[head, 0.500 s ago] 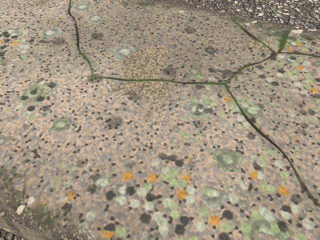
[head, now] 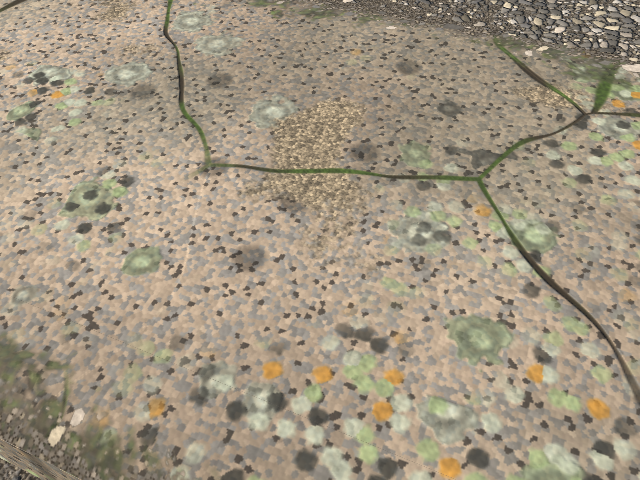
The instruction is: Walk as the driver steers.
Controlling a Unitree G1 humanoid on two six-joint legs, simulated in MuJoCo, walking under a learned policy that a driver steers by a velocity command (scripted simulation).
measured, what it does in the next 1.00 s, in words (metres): climbs: left foot 0.19 m higher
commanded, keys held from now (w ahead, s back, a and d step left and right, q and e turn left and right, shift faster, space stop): w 0.42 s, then no key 0.58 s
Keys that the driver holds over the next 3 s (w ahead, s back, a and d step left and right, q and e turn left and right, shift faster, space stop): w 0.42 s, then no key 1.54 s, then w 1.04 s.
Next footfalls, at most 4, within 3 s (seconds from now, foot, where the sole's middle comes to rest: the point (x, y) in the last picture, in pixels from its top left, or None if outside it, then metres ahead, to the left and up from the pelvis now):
0.56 left None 0.43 0.21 -0.58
1.30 right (356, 457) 0.49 0.00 -0.58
2.36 right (400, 397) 0.60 -0.08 -0.58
2.84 left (300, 247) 0.98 0.13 -0.58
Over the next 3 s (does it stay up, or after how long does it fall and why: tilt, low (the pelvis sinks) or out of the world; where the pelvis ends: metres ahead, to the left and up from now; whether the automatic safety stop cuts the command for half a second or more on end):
stays up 0.87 0.04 0.19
